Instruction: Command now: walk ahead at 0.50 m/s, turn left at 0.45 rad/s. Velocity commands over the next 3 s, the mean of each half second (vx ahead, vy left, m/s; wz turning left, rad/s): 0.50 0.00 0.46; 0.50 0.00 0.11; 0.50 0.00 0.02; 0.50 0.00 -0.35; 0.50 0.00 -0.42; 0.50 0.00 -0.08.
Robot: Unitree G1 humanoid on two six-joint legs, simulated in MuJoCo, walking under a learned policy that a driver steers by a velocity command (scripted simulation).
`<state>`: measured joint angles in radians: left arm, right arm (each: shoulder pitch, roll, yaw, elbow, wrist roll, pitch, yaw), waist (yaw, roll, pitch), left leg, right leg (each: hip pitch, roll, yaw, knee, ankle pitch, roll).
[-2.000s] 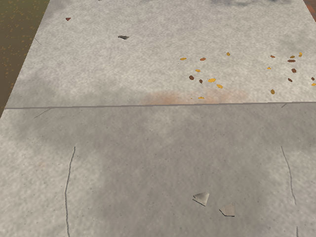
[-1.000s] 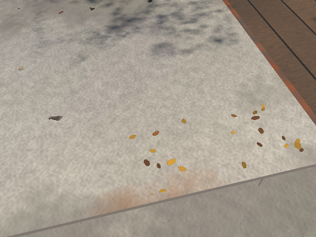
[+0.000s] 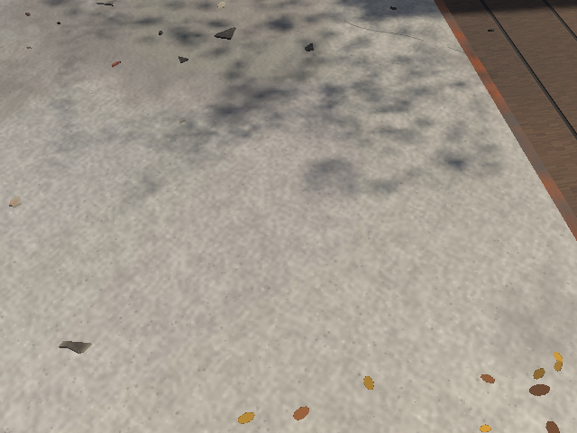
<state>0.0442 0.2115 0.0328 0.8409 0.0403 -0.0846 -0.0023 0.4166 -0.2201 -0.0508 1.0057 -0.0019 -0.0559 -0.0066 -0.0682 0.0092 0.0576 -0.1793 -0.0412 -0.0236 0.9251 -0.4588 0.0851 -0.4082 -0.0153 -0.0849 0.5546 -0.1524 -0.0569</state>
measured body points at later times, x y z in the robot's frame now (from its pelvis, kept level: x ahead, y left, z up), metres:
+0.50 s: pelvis +0.25 +0.05 -0.01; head +0.28 +0.07 +0.44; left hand +0.13 +0.28 -0.16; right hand +0.49 -0.12 -0.11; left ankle +0.32 +0.13 -0.73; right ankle +0.09 -0.09 -0.70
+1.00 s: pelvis +0.50 +0.12 +0.00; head +0.53 +0.12 +0.45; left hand +0.62 +0.38 -0.11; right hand +0.50 -0.14 -0.14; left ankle +0.32 +0.13 -0.73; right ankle +0.67 +0.07 -0.72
